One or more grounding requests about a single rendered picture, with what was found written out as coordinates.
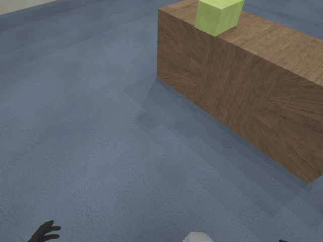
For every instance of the robot left hand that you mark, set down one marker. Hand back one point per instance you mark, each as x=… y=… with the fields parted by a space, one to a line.
x=39 y=235

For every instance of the pedestal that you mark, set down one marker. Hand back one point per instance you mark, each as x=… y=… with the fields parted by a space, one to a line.
x=262 y=80

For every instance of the carton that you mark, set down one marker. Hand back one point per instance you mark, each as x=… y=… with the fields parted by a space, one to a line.
x=217 y=16

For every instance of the robot right thigh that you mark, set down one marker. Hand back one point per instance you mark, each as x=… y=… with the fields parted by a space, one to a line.
x=197 y=237

